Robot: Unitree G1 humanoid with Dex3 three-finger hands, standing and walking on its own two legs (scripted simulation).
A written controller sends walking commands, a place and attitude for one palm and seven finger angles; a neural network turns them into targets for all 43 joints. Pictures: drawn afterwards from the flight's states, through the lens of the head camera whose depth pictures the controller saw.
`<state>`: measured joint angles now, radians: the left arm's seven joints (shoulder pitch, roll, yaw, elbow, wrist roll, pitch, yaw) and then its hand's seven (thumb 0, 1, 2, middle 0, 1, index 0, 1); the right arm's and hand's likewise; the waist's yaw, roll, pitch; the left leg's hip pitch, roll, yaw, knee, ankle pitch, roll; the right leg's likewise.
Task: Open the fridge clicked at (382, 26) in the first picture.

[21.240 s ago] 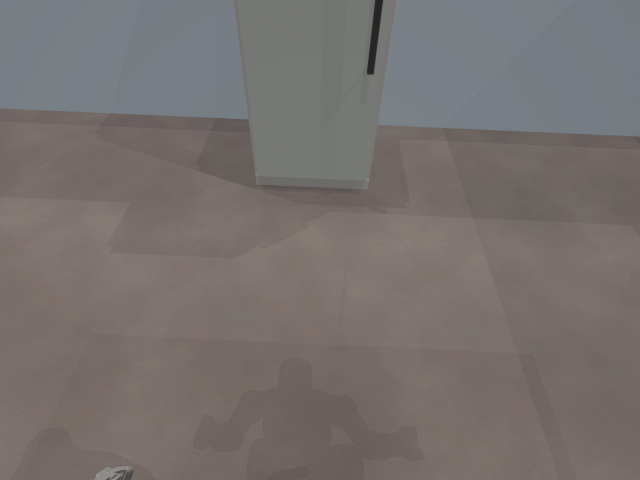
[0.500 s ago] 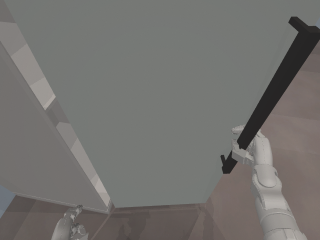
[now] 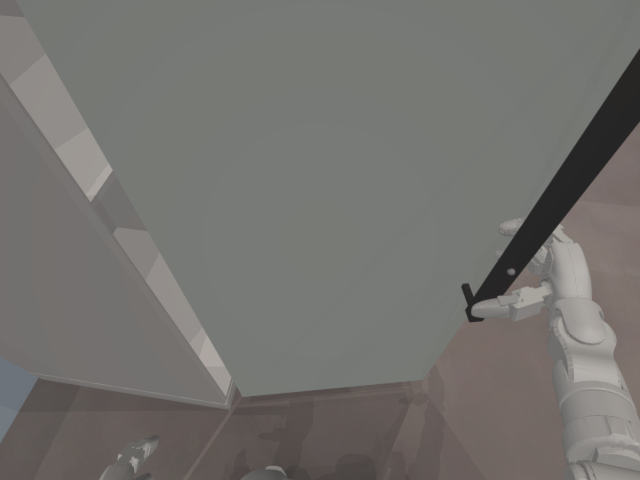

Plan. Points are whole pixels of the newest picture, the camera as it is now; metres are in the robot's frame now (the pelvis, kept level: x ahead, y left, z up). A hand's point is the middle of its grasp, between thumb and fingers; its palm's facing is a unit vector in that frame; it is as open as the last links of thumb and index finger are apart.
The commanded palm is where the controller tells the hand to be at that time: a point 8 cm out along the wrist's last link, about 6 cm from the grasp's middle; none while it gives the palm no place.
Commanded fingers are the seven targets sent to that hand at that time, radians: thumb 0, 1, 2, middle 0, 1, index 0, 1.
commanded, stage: loosen the grip on the handle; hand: right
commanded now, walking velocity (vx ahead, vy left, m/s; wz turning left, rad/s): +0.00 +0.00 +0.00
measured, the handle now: (532, 208) +0.43 -0.20 +0.12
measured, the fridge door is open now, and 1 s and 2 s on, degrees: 76 76 76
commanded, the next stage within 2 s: slip the hand off the handle in 0.10 s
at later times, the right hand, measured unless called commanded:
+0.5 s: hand (561, 272) +0.40 -0.27 +0.04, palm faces +0.11 +0.97 -0.20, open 14.4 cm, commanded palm +0.37 -0.32 +0.06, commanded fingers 0.00 0.55 -0.20 0.25 1.15 0.25 1.15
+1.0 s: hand (589, 292) +0.38 -0.30 +0.03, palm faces +0.07 +0.98 -0.20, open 14.6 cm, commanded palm +0.33 -0.35 +0.06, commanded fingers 0.00 0.55 -0.20 0.25 1.15 0.25 1.15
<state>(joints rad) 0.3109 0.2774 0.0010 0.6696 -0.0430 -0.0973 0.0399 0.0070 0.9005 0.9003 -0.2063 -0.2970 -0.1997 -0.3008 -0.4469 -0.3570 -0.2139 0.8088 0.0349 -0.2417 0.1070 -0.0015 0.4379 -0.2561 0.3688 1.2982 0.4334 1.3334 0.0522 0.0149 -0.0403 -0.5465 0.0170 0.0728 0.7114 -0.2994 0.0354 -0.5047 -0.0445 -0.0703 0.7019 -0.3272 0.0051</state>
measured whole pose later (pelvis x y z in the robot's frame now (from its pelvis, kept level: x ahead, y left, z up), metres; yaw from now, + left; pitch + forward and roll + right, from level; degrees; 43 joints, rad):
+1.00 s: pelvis +0.02 -0.04 -0.01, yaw +1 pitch +12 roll +2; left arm 0.36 0.26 0.00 0.60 -0.05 -0.03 0.02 0.01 0.90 0.90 -0.21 -0.30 -0.20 -0.30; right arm -0.23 -0.46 -0.35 0.62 0.12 -0.21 0.26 -0.01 0.55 -0.20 0.25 1.15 0.25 1.15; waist 0.06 -0.01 -0.11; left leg -0.61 0.03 0.05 0.75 -0.34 -0.02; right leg -0.60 -0.04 -0.08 0.82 -0.42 -0.04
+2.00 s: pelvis +0.01 -0.02 -0.01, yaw -1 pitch +6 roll +2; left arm 0.30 0.31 -0.02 0.54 -0.08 -0.27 0.07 0.01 0.90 0.90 -0.21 -0.30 -0.20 -0.30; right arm 0.15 -0.47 -0.47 0.23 0.43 -0.14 0.62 -0.01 0.55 -0.20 0.25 1.15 0.25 1.15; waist 0.00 -0.04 -0.10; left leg -0.52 0.02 0.09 0.77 -0.35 0.01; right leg -0.52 -0.05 -0.04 0.83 -0.42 -0.02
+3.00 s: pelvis +0.03 -0.01 +0.02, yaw -2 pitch -4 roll +0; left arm 0.21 0.24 -0.01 0.67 -0.01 -0.17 0.08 0.01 0.90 0.90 -0.21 -0.30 -0.20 -0.30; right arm 0.43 -0.37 -0.35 -0.36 0.06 -0.07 -0.11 0.01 -0.83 -0.87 0.21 0.34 0.21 0.34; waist -0.08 -0.06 0.00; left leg -0.13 0.02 0.09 0.46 -0.26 0.01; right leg -0.12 -0.02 -0.04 0.48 -0.29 0.00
